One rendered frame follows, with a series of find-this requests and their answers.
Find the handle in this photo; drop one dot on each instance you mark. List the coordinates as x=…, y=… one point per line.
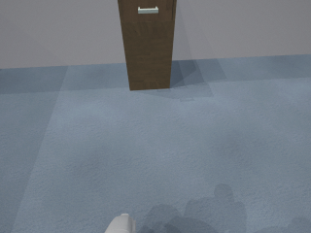
x=148, y=11

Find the robot left thigh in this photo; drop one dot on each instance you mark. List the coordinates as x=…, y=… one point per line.
x=122, y=224

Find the cabinet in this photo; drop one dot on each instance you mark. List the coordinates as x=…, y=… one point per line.
x=148, y=49

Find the drawer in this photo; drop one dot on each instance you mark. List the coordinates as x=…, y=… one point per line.
x=130, y=10

